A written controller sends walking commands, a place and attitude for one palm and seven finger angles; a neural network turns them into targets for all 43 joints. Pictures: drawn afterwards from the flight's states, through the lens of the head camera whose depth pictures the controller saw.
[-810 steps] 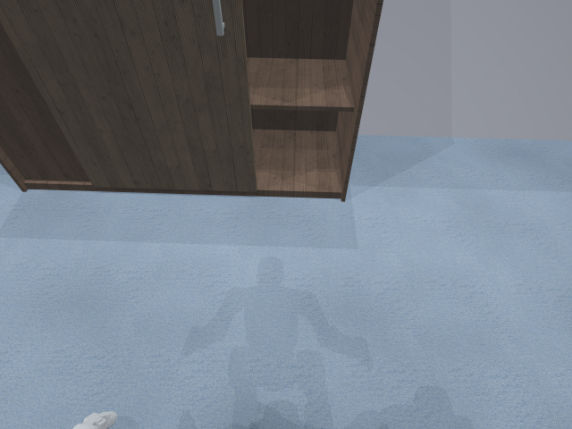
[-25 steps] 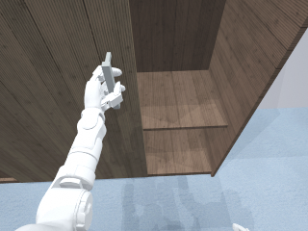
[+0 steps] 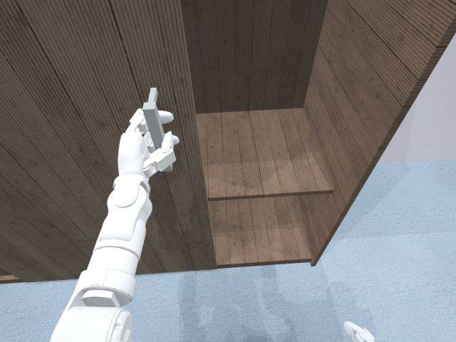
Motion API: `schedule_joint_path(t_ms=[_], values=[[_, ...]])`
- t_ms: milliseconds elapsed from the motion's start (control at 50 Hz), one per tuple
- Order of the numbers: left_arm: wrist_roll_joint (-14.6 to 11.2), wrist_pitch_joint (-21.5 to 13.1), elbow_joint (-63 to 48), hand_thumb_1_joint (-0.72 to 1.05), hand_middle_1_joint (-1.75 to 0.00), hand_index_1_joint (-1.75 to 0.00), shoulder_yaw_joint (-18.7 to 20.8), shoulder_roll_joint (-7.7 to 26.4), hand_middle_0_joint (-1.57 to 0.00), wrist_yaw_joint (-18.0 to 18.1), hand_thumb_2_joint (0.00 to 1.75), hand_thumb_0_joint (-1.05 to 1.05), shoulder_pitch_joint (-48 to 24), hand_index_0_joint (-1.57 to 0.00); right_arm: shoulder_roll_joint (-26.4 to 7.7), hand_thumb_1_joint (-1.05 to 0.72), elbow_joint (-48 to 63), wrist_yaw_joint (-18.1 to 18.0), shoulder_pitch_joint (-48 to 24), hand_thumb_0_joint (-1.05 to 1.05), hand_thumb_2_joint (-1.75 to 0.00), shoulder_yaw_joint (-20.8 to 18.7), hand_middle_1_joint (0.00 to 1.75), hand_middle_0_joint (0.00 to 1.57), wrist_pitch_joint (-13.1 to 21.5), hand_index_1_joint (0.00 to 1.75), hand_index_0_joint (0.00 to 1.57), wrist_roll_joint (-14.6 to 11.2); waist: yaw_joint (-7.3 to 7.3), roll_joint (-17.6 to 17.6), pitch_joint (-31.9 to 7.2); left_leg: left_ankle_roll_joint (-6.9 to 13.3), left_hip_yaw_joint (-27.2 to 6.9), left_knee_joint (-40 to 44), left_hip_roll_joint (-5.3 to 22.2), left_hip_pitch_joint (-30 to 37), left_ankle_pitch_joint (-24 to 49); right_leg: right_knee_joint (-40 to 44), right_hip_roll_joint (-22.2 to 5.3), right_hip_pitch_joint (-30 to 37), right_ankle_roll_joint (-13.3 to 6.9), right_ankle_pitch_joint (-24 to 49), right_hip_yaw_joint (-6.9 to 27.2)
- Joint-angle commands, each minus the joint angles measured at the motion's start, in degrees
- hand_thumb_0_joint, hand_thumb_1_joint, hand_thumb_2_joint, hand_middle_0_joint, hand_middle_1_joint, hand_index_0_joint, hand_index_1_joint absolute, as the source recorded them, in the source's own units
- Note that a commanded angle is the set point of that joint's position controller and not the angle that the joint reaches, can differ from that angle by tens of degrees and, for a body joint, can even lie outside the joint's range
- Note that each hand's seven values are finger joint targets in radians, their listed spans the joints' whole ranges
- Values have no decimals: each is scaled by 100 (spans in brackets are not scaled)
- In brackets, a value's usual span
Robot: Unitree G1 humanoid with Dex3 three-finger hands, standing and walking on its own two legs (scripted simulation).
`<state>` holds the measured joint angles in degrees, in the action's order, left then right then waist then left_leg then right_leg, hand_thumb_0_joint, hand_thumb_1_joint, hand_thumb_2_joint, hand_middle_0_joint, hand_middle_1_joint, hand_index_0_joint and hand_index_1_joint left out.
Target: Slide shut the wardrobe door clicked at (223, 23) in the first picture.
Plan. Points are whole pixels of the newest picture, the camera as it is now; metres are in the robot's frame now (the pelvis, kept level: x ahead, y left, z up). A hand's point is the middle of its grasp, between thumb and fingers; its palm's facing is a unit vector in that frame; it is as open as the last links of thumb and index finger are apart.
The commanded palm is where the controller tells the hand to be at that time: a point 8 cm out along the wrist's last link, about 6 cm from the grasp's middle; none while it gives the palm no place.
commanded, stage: tug the door sideways, standing still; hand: left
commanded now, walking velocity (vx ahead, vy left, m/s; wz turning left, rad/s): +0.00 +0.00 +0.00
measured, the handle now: (160, 132) +0.47 +0.13 +0.12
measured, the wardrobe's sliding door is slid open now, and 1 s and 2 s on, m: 0.42 0.40 0.36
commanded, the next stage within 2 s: step sideways, sliding the door along in 1.02 s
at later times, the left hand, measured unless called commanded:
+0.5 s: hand (171, 150) +0.41 +0.10 +0.12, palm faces +0.12 -0.99 +0.00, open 5.6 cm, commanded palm +0.39 +0.11 +0.12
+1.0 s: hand (181, 151) +0.41 +0.09 +0.12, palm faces +0.12 -0.99 -0.02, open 5.7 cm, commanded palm +0.39 +0.08 +0.12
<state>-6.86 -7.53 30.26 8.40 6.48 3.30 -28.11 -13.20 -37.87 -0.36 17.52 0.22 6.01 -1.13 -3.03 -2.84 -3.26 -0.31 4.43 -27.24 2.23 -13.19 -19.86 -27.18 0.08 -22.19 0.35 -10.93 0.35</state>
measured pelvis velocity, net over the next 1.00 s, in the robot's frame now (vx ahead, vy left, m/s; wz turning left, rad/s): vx -0.01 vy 0.00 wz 0.09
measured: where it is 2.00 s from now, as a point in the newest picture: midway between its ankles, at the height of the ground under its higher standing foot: outside the picture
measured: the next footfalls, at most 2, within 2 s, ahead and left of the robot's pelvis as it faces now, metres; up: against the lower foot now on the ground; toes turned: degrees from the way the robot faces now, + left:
right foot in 1.90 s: +0.15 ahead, -0.29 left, +0.00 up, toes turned +8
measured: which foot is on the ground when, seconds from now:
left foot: down 0.00-1.00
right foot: down 0.00-1.00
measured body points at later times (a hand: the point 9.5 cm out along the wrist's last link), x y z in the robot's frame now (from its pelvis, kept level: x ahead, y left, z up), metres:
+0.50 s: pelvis +0.01 +0.01 +0.00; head +0.04 -0.01 +0.45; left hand +0.40 +0.16 +0.13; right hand +0.15 -0.21 -0.12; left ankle -0.07 +0.11 -0.74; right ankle +0.03 -0.12 -0.74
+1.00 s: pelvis -0.01 +0.00 -0.01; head +0.03 -0.01 +0.44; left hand +0.40 +0.14 +0.13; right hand +0.09 -0.22 -0.14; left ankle -0.07 +0.11 -0.74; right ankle +0.03 -0.12 -0.74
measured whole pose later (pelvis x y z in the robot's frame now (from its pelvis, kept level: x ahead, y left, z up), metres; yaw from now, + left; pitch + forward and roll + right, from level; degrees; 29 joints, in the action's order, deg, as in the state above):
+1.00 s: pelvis -0.01 +0.00 -0.01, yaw +5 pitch +6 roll +0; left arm -6.8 -10.1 42.4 -3.2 1.1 13.8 -40.3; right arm -12.3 -43.6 1.5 18.5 -0.4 8.6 0.5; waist 0.1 -3.2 -2.2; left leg 0.1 -0.2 -32.0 -0.1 -17.9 -20.4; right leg -31.3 -3.0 -24.5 0.8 -12.8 -3.8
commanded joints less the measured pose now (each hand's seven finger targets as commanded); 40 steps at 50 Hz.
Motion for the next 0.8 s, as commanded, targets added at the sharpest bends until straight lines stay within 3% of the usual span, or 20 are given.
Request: schedule_joint_path(t_ms=[0,20,40,80,100,140,180,260,340,440,560,640,740,780], values=[[-14,-321,-1927,90,-140,-140,201,770,-45,-59,90,0,-1052,-45,-569,-90,841,-18,-257,0,-90,-257,30,20,238,30,20,-37,424,458,-2055,22,50,169,-137,-44,2915,-161,-20,2256,-162,3019,-234],[-17,-273,-2015,90,-140,-140,194,770,-45,-59,90,0,-965,-45,-568,-90,856,-21,-265,0,-90,-260,30,20,223,30,20,-41,417,589,-2045,27,51,173,-127,-55,2977,-170,-19,2293,-153,3105,-244],[-6,-217,-2107,90,-140,-140,171,743,-45,-60,90,0,-924,-45,-551,-90,862,-18,-291,0,-90,-257,30,20,212,30,20,-41,426,411,-2008,20,77,160,-129,-7,3081,-169,-24,2288,-162,3225,-236],[3,-128,-2331,90,-140,-140,155,718,-45,-37,90,0,-678,-45,-542,-90,898,-11,-326,0,-90,-259,30,20,187,30,20,-37,474,389,-2048,-3,61,154,-123,51,3283,-184,-32,2367,-181,3346,-259],[-6,-64,-2376,90,-140,-140,-329,238,-45,-40,90,0,-1058,-45,-515,-90,874,-8,-343,0,-90,-234,30,20,187,30,20,-49,272,355,-1878,-1,49,134,-118,168,3293,-134,-15,2106,-151,3302,-292],[39,41,-2290,90,-140,-140,-470,185,-45,87,90,0,-1825,-45,-544,-90,722,-34,-204,0,-90,-283,30,20,189,30,20,-35,94,441,-1838,2,-24,48,-84,313,3328,-124,15,1823,-123,3192,-317],[166,90,-2301,90,-140,-140,-662,86,-45,236,90,0,-2532,-45,-529,-90,600,-58,-138,0,-90,-289,30,20,180,30,20,10,-41,206,-1885,-11,-66,-50,-95,480,3448,-160,4,1610,-126,3124,-320],[204,147,-1921,90,-140,-140,-1068,-440,-45,335,90,0,-2696,-45,-485,-90,463,-39,-44,0,-90,-294,30,20,186,30,20,55,-90,397,-2095,-38,-193,-130,-87,660,3727,-228,9,1469,-124,3095,-385],[244,35,-1623,90,-140,-140,-1433,-805,-45,335,90,0,-2983,-45,-451,-90,386,-14,-55,0,-90,-267,30,20,182,30,20,79,-150,409,-2016,-36,-281,-162,-86,670,3635,-252,0,1272,-127,2850,-403],[298,-185,-1370,90,-140,-140,-1798,-1131,-45,346,90,0,-3426,-45,-422,-90,321,30,-61,0,-90,-252,30,20,206,30,20,79,-199,196,-1978,-81,-407,-189,-55,800,3586,-291,10,953,-146,2371,-430],[257,-389,-979,90,-140,-140,-2125,-1508,-45,364,90,0,-3884,-45,-418,-90,239,89,-7,0,-90,-237,30,20,289,30,20,84,-275,332,-1903,-94,-504,-195,-48,732,3292,-316,42,736,-158,2013,-466],[253,-494,-705,90,-140,-140,-2301,-1728,-45,395,90,0,-4084,-45,-407,-90,161,125,63,0,-90,-240,30,20,350,30,20,95,-335,359,-1866,-104,-550,-212,-53,678,3099,-341,58,583,-165,1819,-486],[268,-630,-616,90,-140,-140,-2277,-1702,-45,436,90,0,-4287,-45,-423,-90,95,154,124,0,-90,-255,30,20,416,30,20,107,-332,193,-1983,-129,-557,-228,-84,680,2944,-366,62,515,-176,1705,-481],[268,-663,-474,90,-140,-140,-2235,-1651,-45,457,90,0,-4286,-45,-457,-90,75,146,139,0,-90,-258,30,20,430,30,20,111,-320,429,-1909,-131,-600,-190,-85,539,2830,-376,63,558,-183,1626,-511]])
